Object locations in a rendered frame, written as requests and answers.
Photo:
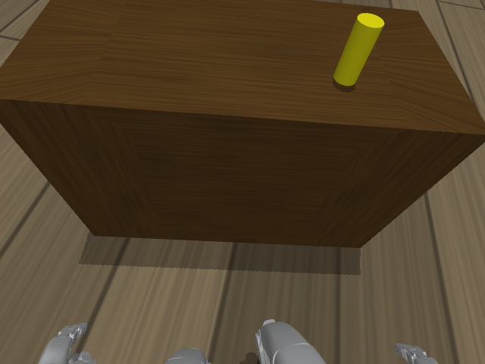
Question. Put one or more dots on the left robot hand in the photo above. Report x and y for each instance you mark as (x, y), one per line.
(58, 349)

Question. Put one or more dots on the can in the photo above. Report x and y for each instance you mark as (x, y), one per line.
(364, 34)

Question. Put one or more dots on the right robot hand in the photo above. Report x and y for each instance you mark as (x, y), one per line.
(413, 355)

